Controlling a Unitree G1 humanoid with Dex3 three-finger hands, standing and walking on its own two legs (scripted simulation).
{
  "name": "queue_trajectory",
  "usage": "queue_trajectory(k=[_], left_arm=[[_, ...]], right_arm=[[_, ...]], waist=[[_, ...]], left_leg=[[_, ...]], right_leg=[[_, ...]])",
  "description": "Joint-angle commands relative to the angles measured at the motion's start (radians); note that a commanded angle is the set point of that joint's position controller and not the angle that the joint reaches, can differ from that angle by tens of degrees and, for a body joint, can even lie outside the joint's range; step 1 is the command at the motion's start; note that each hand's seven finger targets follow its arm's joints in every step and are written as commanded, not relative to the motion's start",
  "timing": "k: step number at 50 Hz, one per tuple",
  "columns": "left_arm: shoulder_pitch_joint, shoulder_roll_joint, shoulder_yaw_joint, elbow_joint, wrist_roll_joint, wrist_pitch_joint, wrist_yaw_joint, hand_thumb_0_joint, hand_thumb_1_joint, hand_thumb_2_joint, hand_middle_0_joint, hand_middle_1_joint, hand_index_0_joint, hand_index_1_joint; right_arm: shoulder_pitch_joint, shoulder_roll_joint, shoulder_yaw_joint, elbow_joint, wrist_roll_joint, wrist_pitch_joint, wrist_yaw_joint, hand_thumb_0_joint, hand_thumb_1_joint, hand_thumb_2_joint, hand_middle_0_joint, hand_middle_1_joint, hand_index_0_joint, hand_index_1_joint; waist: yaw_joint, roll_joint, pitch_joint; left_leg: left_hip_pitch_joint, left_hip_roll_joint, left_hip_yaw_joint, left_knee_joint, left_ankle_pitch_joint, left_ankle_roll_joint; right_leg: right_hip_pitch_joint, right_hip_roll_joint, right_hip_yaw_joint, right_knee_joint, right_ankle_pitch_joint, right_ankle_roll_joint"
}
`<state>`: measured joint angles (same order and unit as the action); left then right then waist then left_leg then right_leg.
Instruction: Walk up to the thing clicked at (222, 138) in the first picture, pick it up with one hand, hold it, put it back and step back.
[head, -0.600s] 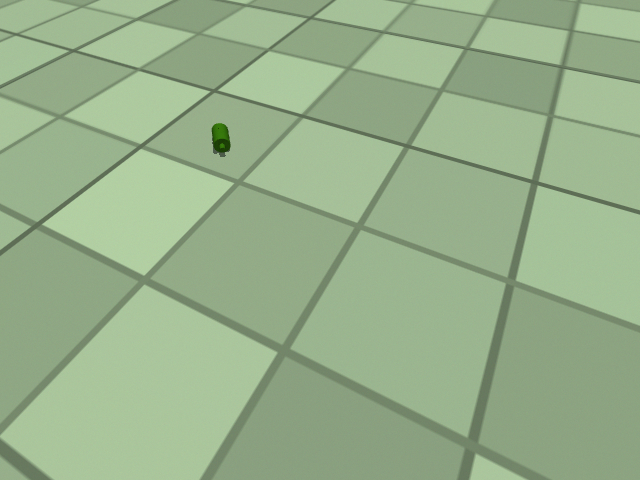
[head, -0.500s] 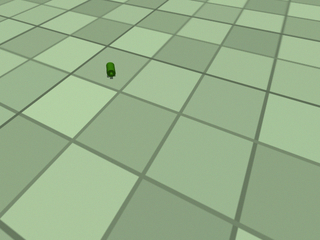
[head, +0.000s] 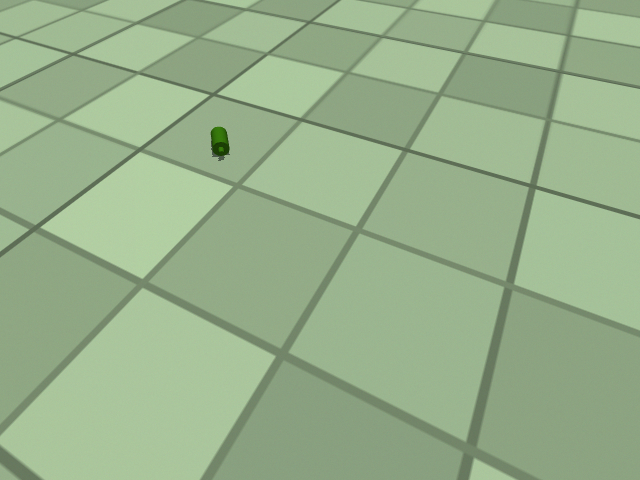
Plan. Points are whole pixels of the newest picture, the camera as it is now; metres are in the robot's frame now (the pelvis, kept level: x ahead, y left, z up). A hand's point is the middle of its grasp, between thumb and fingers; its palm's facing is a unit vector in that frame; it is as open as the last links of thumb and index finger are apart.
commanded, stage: stand
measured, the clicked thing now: (220, 143) +1.74 +0.53 -0.74
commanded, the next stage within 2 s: walk up in 0.52 s
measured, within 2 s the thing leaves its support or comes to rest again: neither
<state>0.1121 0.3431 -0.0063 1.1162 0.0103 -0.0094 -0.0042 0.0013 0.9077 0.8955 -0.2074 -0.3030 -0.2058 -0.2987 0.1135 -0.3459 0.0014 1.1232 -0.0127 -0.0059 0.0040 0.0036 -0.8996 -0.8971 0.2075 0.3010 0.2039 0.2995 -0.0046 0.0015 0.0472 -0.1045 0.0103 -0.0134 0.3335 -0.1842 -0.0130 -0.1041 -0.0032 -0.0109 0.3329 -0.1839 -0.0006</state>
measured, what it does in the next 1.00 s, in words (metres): lifts its left foot, turning left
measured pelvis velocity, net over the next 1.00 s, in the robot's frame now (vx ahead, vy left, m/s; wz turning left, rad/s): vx -0.02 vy -0.01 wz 0.36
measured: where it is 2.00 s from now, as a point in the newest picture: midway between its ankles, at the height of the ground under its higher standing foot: outside the picture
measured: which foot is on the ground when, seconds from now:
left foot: down 0.00-0.72, up 0.74-1.00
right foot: down 0.00-1.00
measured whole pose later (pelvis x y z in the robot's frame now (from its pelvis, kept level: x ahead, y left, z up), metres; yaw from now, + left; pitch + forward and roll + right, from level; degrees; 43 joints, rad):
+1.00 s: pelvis -0.02 -0.01 -0.02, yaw +21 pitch -2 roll +0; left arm 0.16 0.40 0.06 0.80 0.05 0.03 -0.04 0.00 0.90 0.90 -0.21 -0.30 -0.21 -0.30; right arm 0.23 -0.42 -0.08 0.82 -0.03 0.03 0.03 0.00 -0.90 -0.90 0.21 0.30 0.20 0.30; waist 0.01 -0.04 0.13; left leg -0.38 0.04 0.01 0.77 -0.39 0.00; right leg -0.21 -0.11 -0.23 0.61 -0.36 -0.02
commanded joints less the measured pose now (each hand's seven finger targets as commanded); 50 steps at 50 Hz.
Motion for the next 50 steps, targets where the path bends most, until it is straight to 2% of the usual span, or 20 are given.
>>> queue_trajectory(k=[1,17,25,26,28,30,31,32,33,34,35,36,37,38,39,40,42,45,47,50], left_arm=[[-0.044,0.213,0.044,-0.061,-0.003,-0.024,0.012,0.0,0.9,0.9,-0.2,-0.3,-0.2,-0.3],[-0.03,0.214,0.042,-0.062,-0.003,-0.023,0.011,0.0,0.9,0.9,-0.2,-0.3,-0.2,-0.3],[-0.031,0.222,0.042,-0.066,-0.002,-0.025,0.014,0.0,0.9,0.9,-0.2,-0.3,-0.2,-0.3],[-0.12,0.292,0.106,-0.146,-0.003,-0.006,0.0,0.0,0.9,0.9,-0.2,-0.3,-0.2,-0.3],[-0.104,0.259,0.111,-0.171,0.0,0.014,-0.001,0.0,0.9,0.9,-0.2,-0.3,-0.2,-0.3],[-0.052,0.227,0.109,-0.198,-0.004,0.017,-0.008,0.0,0.9,0.9,-0.2,-0.3,-0.2,-0.3],[-0.001,0.211,0.099,-0.196,-0.005,0.027,-0.01,0.0,0.9,0.9,-0.2,-0.3,-0.2,-0.3],[0.015,0.211,0.108,-0.208,0.001,0.028,-0.012,0.0,0.9,0.9,-0.2,-0.3,-0.2,-0.3],[0.042,0.218,0.112,-0.215,0.006,0.024,-0.01,0.0,0.9,0.9,-0.2,-0.3,-0.2,-0.3],[0.075,0.246,0.119,-0.22,0.011,0.019,-0.008,0.0,0.9,0.9,-0.2,-0.3,-0.2,-0.3],[0.11,0.292,0.132,-0.217,0.018,0.016,-0.004,0.0,0.9,0.9,-0.2,-0.3,-0.2,-0.3],[0.058,0.339,0.14,-0.254,0.033,0.007,0.0,0.0,0.9,0.9,-0.2,-0.3,-0.2,-0.3],[-0.025,0.325,0.141,-0.31,0.033,0.006,-0.002,0.0,0.9,0.9,-0.2,-0.3,-0.2,-0.3],[-0.08,0.317,0.143,-0.353,0.033,0.006,-0.004,0.0,0.9,0.9,-0.2,-0.3,-0.2,-0.3],[-0.098,0.296,0.136,-0.381,0.032,0.003,-0.005,0.0,0.9,0.9,-0.2,-0.3,-0.2,-0.3],[-0.1,0.273,0.128,-0.388,0.03,0.0,-0.004,0.0,0.9,0.9,-0.2,-0.3,-0.2,-0.3],[-0.043,0.268,0.132,-0.372,0.035,0.0,-0.001,0.0,0.9,0.9,-0.2,-0.3,-0.2,-0.3],[0.018,0.294,0.148,-0.385,0.04,0.002,-0.008,0.0,0.9,0.9,-0.2,-0.3,-0.2,-0.3],[0.034,0.305,0.152,-0.396,0.036,0.008,-0.018,0.0,0.9,0.9,-0.2,-0.3,-0.2,-0.3],[0.026,0.317,0.155,-0.406,0.021,0.029,-0.031,0.0,0.9,0.9,-0.2,-0.3,-0.2,-0.3]], right_arm=[[-0.037,-0.206,-0.038,-0.065,0.004,-0.025,-0.013,0.0,-0.9,-0.9,0.2,0.3,0.2,0.3],[-0.031,-0.214,-0.041,-0.064,0.004,-0.026,-0.013,0.0,-0.9,-0.9,0.2,0.3,0.2,0.3],[-0.031,-0.208,-0.039,-0.065,0.005,-0.025,-0.013,0.0,-0.9,-0.9,0.2,0.3,0.2,0.3],[0.032,-0.265,-0.081,-0.136,0.011,-0.017,-0.012,0.0,-0.9,-0.9,0.2,0.3,0.2,0.3],[0.051,-0.281,-0.096,-0.151,0.007,-0.014,-0.017,0.0,-0.9,-0.9,0.2,0.3,0.2,0.3],[0.039,-0.303,-0.119,-0.198,-0.005,-0.016,-0.015,0.0,-0.9,-0.9,0.2,0.3,0.2,0.3],[0.043,-0.326,-0.126,-0.204,-0.026,-0.01,-0.016,0.0,-0.9,-0.9,0.2,0.3,0.2,0.3],[0.045,-0.325,-0.128,-0.223,-0.028,-0.007,-0.017,0.0,-0.9,-0.9,0.2,0.3,0.2,0.3],[0.017,-0.307,-0.127,-0.242,-0.03,-0.004,-0.017,0.0,-0.9,-0.9,0.2,0.3,0.2,0.3],[-0.019,-0.273,-0.12,-0.267,-0.026,-0.004,-0.018,0.0,-0.9,-0.9,0.2,0.3,0.2,0.3],[-0.04,-0.22,-0.109,-0.289,-0.023,-0.002,-0.019,0.0,-0.9,-0.9,0.2,0.3,0.2,0.3],[-0.038,-0.196,-0.111,-0.326,-0.013,0.004,-0.022,0.0,-0.9,-0.9,0.2,0.3,0.2,0.3],[0.036,-0.232,-0.12,-0.334,-0.029,0.016,-0.022,0.0,-0.9,-0.9,0.2,0.3,0.2,0.3],[0.084,-0.248,-0.124,-0.35,-0.031,0.023,-0.017,0.0,-0.9,-0.9,0.2,0.3,0.2,0.3],[0.088,-0.261,-0.128,-0.364,-0.028,0.029,-0.008,0.0,-0.9,-0.9,0.2,0.3,0.2,0.3],[0.1,-0.26,-0.134,-0.367,-0.029,0.034,0.004,0.0,-0.9,-0.9,0.2,0.3,0.2,0.3],[0.121,-0.231,-0.128,-0.372,-0.023,0.034,0.02,0.0,-0.9,-0.9,0.2,0.3,0.2,0.3],[0.146,-0.222,-0.122,-0.381,-0.009,0.027,0.027,0.0,-0.9,-0.9,0.2,0.3,0.2,0.3],[0.147,-0.221,-0.126,-0.383,-0.007,0.017,0.024,0.0,-0.9,-0.9,0.2,0.3,0.2,0.3],[0.226,-0.226,-0.14,-0.356,-0.009,-0.006,0.006,0.0,-0.9,-0.9,0.2,0.3,0.2,0.3]], waist=[[0.005,0.002,-0.053],[0.007,-0.009,-0.049],[0.002,0.0,-0.066],[0.01,-0.036,0.023],[0.012,0.016,0.047],[0.025,0.098,-0.012],[0.023,0.115,-0.038],[0.033,0.136,-0.062],[0.054,0.115,-0.079],[0.081,0.044,-0.111],[0.11,-0.071,-0.12],[0.102,-0.178,-0.113],[0.06,-0.128,-0.112],[0.022,-0.142,-0.096],[0.014,-0.127,-0.077],[0.001,-0.113,-0.059],[0.014,-0.14,-0.077],[0.039,-0.181,-0.09],[0.047,-0.196,-0.074],[0.008,-0.162,-0.063]], left_leg=[[-0.003,0.115,-0.082,-0.058,0.107,0.036],[0.006,0.115,-0.084,-0.063,0.109,0.034],[0.014,0.116,-0.08,-0.054,0.145,0.035],[-0.205,0.094,-0.171,0.011,0.286,0.073],[-0.267,0.127,-0.24,-0.017,0.226,0.104],[-0.19,0.164,-0.338,-0.013,0.228,0.153],[-0.194,0.166,-0.379,-0.009,0.196,0.163],[-0.223,0.168,-0.418,0.003,0.17,0.158],[-0.262,0.131,-0.387,0.05,0.145,0.14],[-0.307,0.052,-0.273,0.151,0.114,0.103],[-0.402,-0.053,-0.118,0.324,0.021,0.053],[-0.464,-0.068,-0.025,0.516,-0.287,0.029],[-0.455,0.004,-0.038,0.627,-0.308,0.01],[-0.454,0.018,-0.044,0.676,-0.289,0.003],[-0.424,0.026,-0.053,0.709,-0.268,-0.003],[-0.415,0.03,-0.053,0.714,-0.228,-0.01],[-0.444,0.031,-0.027,0.681,-0.203,0.007],[-0.429,0.045,0.009,0.543,-0.229,0.014],[-0.325,0.028,0.043,0.434,-0.241,0.016],[-0.126,-0.036,0.135,0.239,-0.048,0.015]], right_leg=[[0.0,-0.125,0.103,-0.06,0.112,-0.027],[-0.013,-0.122,0.101,-0.062,0.091,-0.027],[0.002,-0.127,0.104,-0.052,0.152,-0.028],[0.056,-0.083,-0.003,0.084,0.013,-0.034],[0.02,-0.06,0.011,0.117,-0.169,-0.055],[-0.064,-0.04,0.016,0.18,-0.225,-0.054],[-0.083,-0.003,0.019,0.197,-0.245,-0.033],[-0.036,0.0,0.047,0.195,-0.245,-0.04],[0.0,-0.035,0.081,0.147,-0.225,-0.055],[0.061,-0.115,0.13,0.065,-0.152,-0.084],[0.129,-0.27,0.219,-0.022,-0.041,-0.134],[0.137,-0.441,0.323,-0.07,0.128,-0.221],[0.093,-0.483,0.314,-0.045,0.215,-0.237],[0.072,-0.484,0.281,-0.015,0.34,-0.249],[0.034,-0.444,0.221,-0.004,0.415,-0.238],[0.032,-0.355,0.13,0.036,0.448,-0.197],[0.091,-0.284,0.032,0.078,0.407,-0.172],[0.131,-0.315,0.01,0.093,0.282,-0.201],[0.045,-0.308,-0.025,0.127,0.225,-0.195],[-0.094,-0.286,-0.108,0.289,0.208,-0.151]])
